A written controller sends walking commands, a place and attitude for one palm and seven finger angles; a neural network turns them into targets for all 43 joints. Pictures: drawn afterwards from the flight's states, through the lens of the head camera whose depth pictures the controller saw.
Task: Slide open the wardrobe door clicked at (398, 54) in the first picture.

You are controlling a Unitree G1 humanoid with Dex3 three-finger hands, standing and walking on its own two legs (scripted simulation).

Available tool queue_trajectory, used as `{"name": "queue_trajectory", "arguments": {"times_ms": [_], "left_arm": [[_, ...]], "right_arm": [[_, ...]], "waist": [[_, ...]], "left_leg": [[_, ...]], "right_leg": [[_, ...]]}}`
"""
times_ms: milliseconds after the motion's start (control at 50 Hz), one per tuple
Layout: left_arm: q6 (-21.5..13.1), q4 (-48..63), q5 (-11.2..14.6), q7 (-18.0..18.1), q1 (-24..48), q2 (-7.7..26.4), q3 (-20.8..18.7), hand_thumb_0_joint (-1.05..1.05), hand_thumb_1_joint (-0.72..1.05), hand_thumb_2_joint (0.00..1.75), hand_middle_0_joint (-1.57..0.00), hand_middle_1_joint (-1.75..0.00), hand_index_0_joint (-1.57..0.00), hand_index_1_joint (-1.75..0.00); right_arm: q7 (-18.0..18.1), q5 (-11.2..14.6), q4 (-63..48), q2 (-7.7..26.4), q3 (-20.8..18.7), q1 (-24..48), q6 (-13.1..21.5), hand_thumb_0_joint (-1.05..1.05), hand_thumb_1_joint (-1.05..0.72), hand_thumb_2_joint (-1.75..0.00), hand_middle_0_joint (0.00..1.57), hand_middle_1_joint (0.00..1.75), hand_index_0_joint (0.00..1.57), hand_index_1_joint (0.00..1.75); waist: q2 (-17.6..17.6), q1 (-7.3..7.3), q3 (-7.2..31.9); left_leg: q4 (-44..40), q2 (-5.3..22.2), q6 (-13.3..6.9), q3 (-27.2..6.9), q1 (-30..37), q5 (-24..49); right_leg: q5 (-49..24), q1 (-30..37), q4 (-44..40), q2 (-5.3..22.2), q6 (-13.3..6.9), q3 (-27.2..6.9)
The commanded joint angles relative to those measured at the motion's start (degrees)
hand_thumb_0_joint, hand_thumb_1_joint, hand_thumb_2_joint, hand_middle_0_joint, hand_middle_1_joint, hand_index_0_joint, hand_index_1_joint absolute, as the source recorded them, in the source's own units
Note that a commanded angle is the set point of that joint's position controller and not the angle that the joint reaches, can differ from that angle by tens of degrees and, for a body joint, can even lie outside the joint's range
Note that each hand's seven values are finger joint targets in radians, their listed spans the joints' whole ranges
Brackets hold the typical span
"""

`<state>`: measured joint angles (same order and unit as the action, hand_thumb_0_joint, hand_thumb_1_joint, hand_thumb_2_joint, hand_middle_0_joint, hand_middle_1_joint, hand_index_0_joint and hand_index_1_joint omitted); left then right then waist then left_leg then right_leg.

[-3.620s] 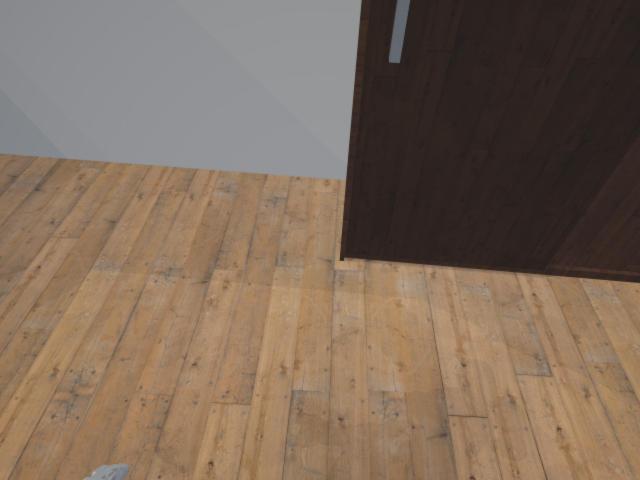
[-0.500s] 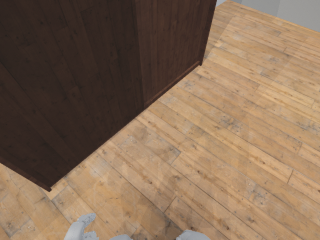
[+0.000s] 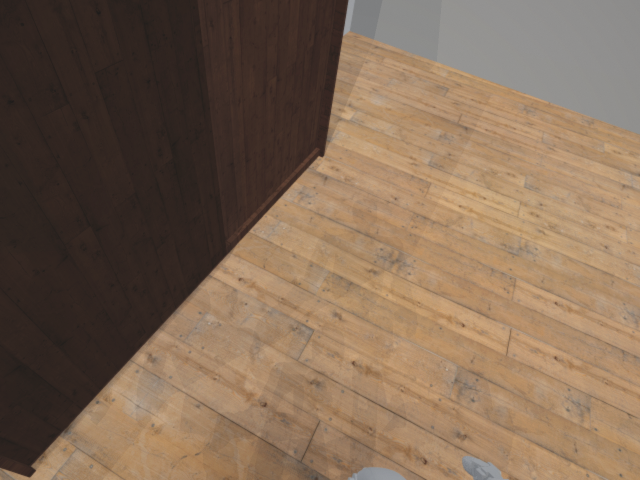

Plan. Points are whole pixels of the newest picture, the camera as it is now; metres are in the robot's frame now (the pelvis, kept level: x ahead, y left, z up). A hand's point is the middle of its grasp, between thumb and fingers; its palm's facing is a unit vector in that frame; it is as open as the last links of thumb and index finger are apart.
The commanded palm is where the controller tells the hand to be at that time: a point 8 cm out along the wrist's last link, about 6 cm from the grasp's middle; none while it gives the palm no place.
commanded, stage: walk to a spot facing it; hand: left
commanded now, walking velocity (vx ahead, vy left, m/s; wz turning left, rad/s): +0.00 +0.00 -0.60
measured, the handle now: out of the picture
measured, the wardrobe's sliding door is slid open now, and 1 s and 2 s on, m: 0.00 0.00 0.00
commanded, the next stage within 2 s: turn to face it in 1.68 s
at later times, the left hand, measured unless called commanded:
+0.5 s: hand (247, 473) +0.15 +0.10 -0.14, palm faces -0.29 -0.91 -0.29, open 7.4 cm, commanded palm none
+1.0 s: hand (207, 477) +0.14 +0.16 -0.18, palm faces -0.51 -0.84 -0.19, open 7.4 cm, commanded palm none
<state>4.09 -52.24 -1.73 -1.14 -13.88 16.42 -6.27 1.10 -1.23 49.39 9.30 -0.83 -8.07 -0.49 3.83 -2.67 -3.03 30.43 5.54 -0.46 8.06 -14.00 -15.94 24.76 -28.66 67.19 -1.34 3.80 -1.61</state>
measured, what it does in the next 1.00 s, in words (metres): steps on the spot, turning right: right foot, then left foot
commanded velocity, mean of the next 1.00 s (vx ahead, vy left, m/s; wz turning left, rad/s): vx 0.00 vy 0.00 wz -0.60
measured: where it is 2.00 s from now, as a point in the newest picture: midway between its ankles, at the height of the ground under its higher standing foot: outside the picture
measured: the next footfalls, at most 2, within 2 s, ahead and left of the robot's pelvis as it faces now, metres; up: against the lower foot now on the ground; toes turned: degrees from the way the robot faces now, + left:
right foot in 0.34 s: +0.00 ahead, -0.15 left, +0.00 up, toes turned -19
left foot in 0.86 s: +0.07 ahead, +0.07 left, +0.00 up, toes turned -29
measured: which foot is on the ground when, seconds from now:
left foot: down 0.00-0.32, up 0.34-0.84, down 0.86-1.00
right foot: up 0.00-0.32, down 0.34-0.86, up 0.88-1.00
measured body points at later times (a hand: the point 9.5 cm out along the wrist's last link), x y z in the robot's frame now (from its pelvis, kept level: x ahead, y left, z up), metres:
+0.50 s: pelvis -0.02 -0.05 +0.00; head +0.00 -0.09 +0.44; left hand +0.16 +0.15 -0.12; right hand -0.07 -0.31 -0.17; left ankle +0.01 +0.11 -0.66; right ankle -0.04 -0.14 -0.74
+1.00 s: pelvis -0.01 +0.01 +0.00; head +0.03 +0.03 +0.45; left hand +0.17 +0.20 -0.16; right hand -0.06 -0.26 -0.11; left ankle +0.03 +0.08 -0.74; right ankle -0.10 -0.11 -0.66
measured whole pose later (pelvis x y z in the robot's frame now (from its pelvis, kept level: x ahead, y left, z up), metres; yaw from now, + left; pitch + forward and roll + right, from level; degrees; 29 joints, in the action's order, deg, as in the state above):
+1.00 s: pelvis -0.01 +0.01 +0.00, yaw -36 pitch +0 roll -2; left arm 4.7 -53.6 -1.9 -1.6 -14.0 15.8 -5.8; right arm 1.4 -1.0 49.8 10.1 -1.1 -8.7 -1.4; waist 4.1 -2.6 -3.1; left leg 28.6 2.9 -1.8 6.8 -12.2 -16.4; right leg 22.4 -28.7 62.0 -3.0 3.5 -3.5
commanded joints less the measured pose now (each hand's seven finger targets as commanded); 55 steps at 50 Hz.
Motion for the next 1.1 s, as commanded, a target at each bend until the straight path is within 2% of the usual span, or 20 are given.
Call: {"name": "queue_trajectory", "arguments": {"times_ms": [0,160,220,260,280,300,320,340,360,460,660,740,800,820,840,860,880,920,960,1080], "left_arm": [[-0.88,4.38,0.57,-0.53,-0.37,1.66,-0.50,0.00,0.90,0.90,-0.20,-0.30,-0.20,-0.30],[-0.86,5.95,0.62,-0.71,6.47,-0.10,0.65,0.00,0.90,0.90,-0.20,-0.30,-0.20,-0.30],[-1.51,5.81,0.75,-0.55,5.40,-0.59,0.80,0.00,0.90,0.90,-0.20,-0.30,-0.20,-0.30],[-2.17,5.06,0.70,-0.25,2.77,0.57,0.64,0.00,0.90,0.90,-0.20,-0.30,-0.20,-0.30],[-2.80,4.16,0.54,0.10,-0.74,2.79,0.11,0.00,0.90,0.90,-0.20,-0.30,-0.20,-0.30],[-3.73,3.23,-0.20,0.94,-4.06,9.87,-0.97,0.00,0.90,0.90,-0.20,-0.30,-0.20,-0.30],[-3.52,2.75,0.65,1.75,-5.95,13.78,-1.80,0.00,0.90,0.90,-0.20,-0.30,-0.20,-0.30],[-3.22,2.76,0.90,2.11,-5.67,12.55,-1.52,0.00,0.90,0.90,-0.20,-0.30,-0.20,-0.30],[-3.09,3.16,1.01,2.54,-2.31,9.85,-1.46,0.00,0.90,0.90,-0.20,-0.30,-0.20,-0.30],[-3.79,4.91,1.11,2.14,3.98,5.80,0.10,0.00,0.90,0.90,-0.20,-0.30,-0.20,-0.30],[-3.29,3.75,0.62,1.88,0.12,7.49,-0.37,0.00,0.90,0.90,-0.20,-0.30,-0.20,-0.30],[-2.70,4.53,0.41,1.97,1.77,8.05,-0.62,0.00,0.90,0.90,-0.20,-0.30,-0.20,-0.30],[-2.11,5.00,0.86,1.82,4.58,7.57,-0.48,0.00,0.90,0.90,-0.20,-0.30,-0.20,-0.30],[-2.00,5.63,1.23,1.71,5.20,5.77,-0.10,0.00,0.90,0.90,-0.20,-0.30,-0.20,-0.30],[-1.79,6.45,1.84,1.12,3.38,2.03,0.48,0.00,0.90,0.90,-0.20,-0.30,-0.20,-0.30],[-1.83,6.53,0.99,0.92,3.41,2.99,0.29,0.00,0.90,0.90,-0.20,-0.30,-0.20,-0.30],[-1.39,5.49,0.31,0.68,1.51,4.90,-0.61,0.00,0.90,0.90,-0.20,-0.30,-0.20,-0.30],[-0.65,3.25,-0.26,-0.19,-0.11,5.42,-1.63,0.00,0.90,0.90,-0.20,-0.30,-0.20,-0.30],[-0.79,2.71,-0.07,-0.75,-0.66,3.79,-1.17,0.00,0.90,0.90,-0.20,-0.30,-0.20,-0.30],[-0.60,3.55,0.50,-0.66,3.34,1.29,-0.04,0.00,0.90,0.90,-0.20,-0.30,-0.20,-0.30]], "right_arm": [[1.02,0.03,-3.13,10.88,-3.39,-2.58,1.52,0.00,-0.90,-0.90,0.20,0.30,0.20,0.30],[0.17,-0.27,0.18,13.01,-5.27,-8.09,0.92,0.00,-0.90,-0.90,0.20,0.30,0.20,0.30],[-0.16,-0.45,0.69,14.27,-5.85,-7.15,0.72,0.00,-0.90,-0.90,0.20,0.30,0.20,0.30],[-0.45,-0.21,0.79,14.19,-6.07,-7.04,0.57,0.00,-0.90,-0.90,0.20,0.30,0.20,0.30],[-0.63,0.10,0.66,13.21,-5.81,-7.22,0.41,0.00,-0.90,-0.90,0.20,0.30,0.20,0.30],[-0.99,0.38,-1.17,8.72,-4.60,-7.54,-0.04,0.00,-0.90,-0.90,0.20,0.30,0.20,0.30],[-0.73,0.13,-3.74,7.33,-3.69,-3.83,-0.62,0.00,-0.90,-0.90,0.20,0.30,0.20,0.30],[-0.21,0.38,-3.63,8.33,-3.92,-3.86,-1.11,0.00,-0.90,-0.90,0.20,0.30,0.20,0.30],[-0.10,0.35,-3.04,8.27,-3.94,-3.08,-1.45,0.00,-0.90,-0.90,0.20,0.30,0.20,0.30],[-0.27,-0.16,0.44,9.07,-4.26,-5.59,-1.61,0.00,-0.90,-0.90,0.20,0.30,0.20,0.30],[0.21,0.40,-2.43,9.08,-3.95,1.33,-1.24,0.00,-0.90,-0.90,0.20,0.30,0.20,0.30],[0.55,0.95,-2.95,8.70,-3.81,0.92,-0.80,0.00,-0.90,-0.90,0.20,0.30,0.20,0.30],[1.12,1.22,-1.37,8.86,-3.83,-5.26,-0.20,0.00,-0.90,-0.90,0.20,0.30,0.20,0.30],[1.48,1.15,-0.81,10.73,-4.02,-8.04,0.42,0.00,-0.90,-0.90,0.20,0.30,0.20,0.30],[1.46,0.40,-1.63,16.03,-4.76,-7.01,0.78,0.00,-0.90,-0.90,0.20,0.30,0.20,0.30],[1.12,0.52,-3.25,18.07,-5.18,-4.68,0.21,0.00,-0.90,-0.90,0.20,0.30,0.20,0.30],[0.91,0.05,-4.53,16.00,-4.47,-1.16,0.10,0.00,-0.90,-0.90,0.20,0.30,0.20,0.30],[1.35,-0.04,-5.43,12.13,-3.30,3.93,0.63,0.00,-0.90,-0.90,0.20,0.30,0.20,0.30],[1.42,0.11,-4.80,11.13,-3.06,2.08,1.04,0.00,-0.90,-0.90,0.20,0.30,0.20,0.30],[1.24,0.11,-1.37,11.75,-4.17,-7.36,1.19,0.00,-0.90,-0.90,0.20,0.30,0.20,0.30]], "waist": [[-14.98,2.14,3.97],[-16.71,5.58,3.07],[-18.00,4.87,4.38],[-15.78,3.12,6.02],[-10.22,0.98,8.04],[10.39,-0.96,8.06],[15.46,-2.17,8.40],[9.43,-1.49,8.39],[10.25,-0.59,6.37],[3.98,2.99,4.15],[4.10,0.56,5.25],[5.15,1.06,6.01],[4.49,4.12,7.52],[-0.04,5.72,8.73],[-16.70,4.92,8.66],[-20.17,4.26,5.70],[-16.04,2.82,3.83],[-14.09,0.28,0.00],[-12.99,0.74,0.79],[-12.66,4.18,2.75]], "left_leg": [[-11.28,12.52,-5.02,-5.03,8.24,23.89],[-10.26,16.56,-6.62,-1.04,9.84,23.43],[-7.16,17.72,-5.83,0.71,9.52,23.86],[-1.09,16.65,-2.53,3.60,6.40,22.45],[7.35,14.98,0.79,6.15,1.68,17.60],[20.58,7.72,4.69,8.05,-14.16,-9.99],[31.30,2.80,5.55,0.95,-21.53,-22.01],[36.03,3.47,4.72,-4.80,-21.26,-19.38],[36.55,4.03,4.53,-5.91,-21.16,-15.10],[34.05,2.37,6.32,-6.21,-18.13,-3.81],[22.10,-1.28,5.92,-7.35,-14.71,-7.63],[12.97,-3.47,4.38,-7.85,-8.05,-9.36],[-2.63,-4.78,3.16,-6.92,4.36,-0.71],[-9.28,-0.48,1.81,-10.34,12.24,1.76],[-16.39,13.80,-1.74,-24.54,17.23,1.16],[-17.36,22.03,-5.34,-28.62,10.38,3.90],[-18.33,21.32,-7.33,-26.44,2.62,-0.69],[-17.88,13.76,-4.68,-16.08,-1.74,1.77],[-15.03,10.53,-3.49,-9.25,2.41,11.51],[-11.75,13.38,-6.46,-6.14,13.55,23.70]], "right_leg": [[-2.78,-5.01,3.92,3.12,1.27,1.05],[1.18,1.50,-16.41,4.88,0.72,6.43],[0.88,5.74,-24.09,3.94,-0.80,7.61],[-7.31,13.52,-34.38,3.12,-2.05,8.13],[-15.20,22.03,-42.34,4.75,-3.24,5.93],[-28.65,31.13,-48.70,18.29,-7.98,-13.08],[-45.74,29.21,-47.33,25.68,-13.47,-22.42],[-42.95,27.15,-46.49,24.91,-15.48,-17.83],[-36.55,23.53,-47.32,20.88,-13.88,-15.82],[-35.63,20.13,-46.90,13.48,-11.52,-9.73],[-30.70,20.51,-46.94,13.36,-14.59,-20.66],[-31.79,17.50,-45.99,12.43,-14.35,-24.26],[-28.68,11.31,-42.34,8.94,-10.27,-24.02],[-22.63,5.57,-37.54,4.72,-7.54,-20.67],[-4.53,-4.93,-26.42,-3.53,-3.93,-11.59],[7.02,-6.00,-13.79,-2.48,-1.63,-4.27],[5.41,-3.52,-5.48,-0.33,-0.85,-4.43],[-1.09,-2.64,1.83,0.62,-0.04,-3.26],[-4.05,-4.43,3.77,1.38,0.50,-1.21],[-2.40,-6.54,-2.65,3.64,1.89,1.67]]}}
